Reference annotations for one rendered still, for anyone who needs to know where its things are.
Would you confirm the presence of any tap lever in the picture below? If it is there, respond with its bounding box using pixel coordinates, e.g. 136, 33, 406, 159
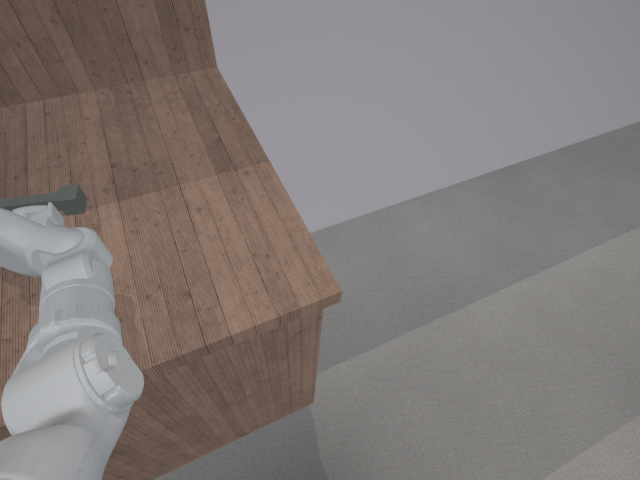
0, 184, 88, 216

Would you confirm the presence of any left robot forearm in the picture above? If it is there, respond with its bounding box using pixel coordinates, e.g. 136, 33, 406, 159
1, 224, 123, 435

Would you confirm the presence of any robot left hand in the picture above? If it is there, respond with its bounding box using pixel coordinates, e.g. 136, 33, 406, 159
0, 202, 65, 277

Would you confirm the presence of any left robot upper arm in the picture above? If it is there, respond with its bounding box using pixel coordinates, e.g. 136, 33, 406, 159
0, 333, 144, 480

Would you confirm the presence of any counter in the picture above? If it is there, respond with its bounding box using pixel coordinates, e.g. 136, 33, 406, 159
0, 0, 342, 480

